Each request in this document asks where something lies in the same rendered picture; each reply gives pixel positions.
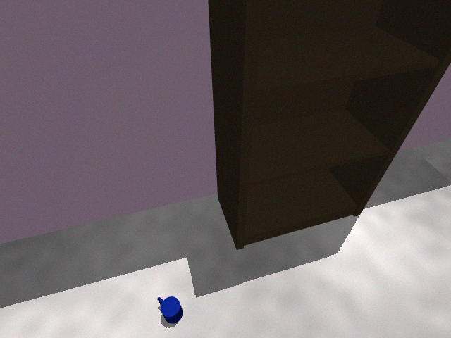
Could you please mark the bookshelf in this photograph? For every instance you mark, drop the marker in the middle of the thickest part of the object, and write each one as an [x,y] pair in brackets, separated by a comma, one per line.
[312,101]

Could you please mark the mug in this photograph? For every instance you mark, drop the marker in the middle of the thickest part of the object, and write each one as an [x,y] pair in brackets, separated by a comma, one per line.
[171,309]

